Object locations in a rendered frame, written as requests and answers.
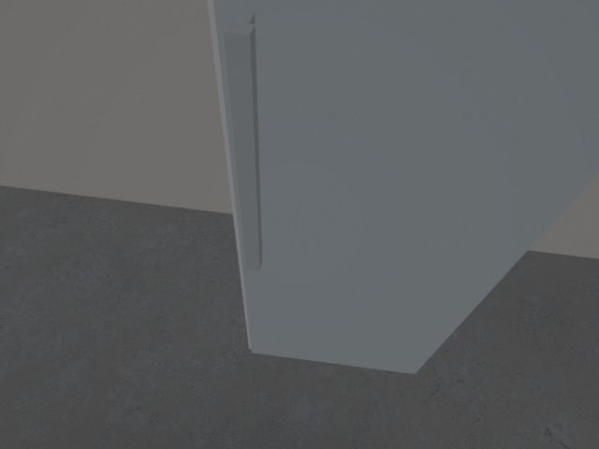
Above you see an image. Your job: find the handle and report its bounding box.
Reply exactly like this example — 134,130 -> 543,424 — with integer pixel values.
224,11 -> 262,271

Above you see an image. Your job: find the fridge door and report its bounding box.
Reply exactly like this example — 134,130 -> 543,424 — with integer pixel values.
213,0 -> 599,374

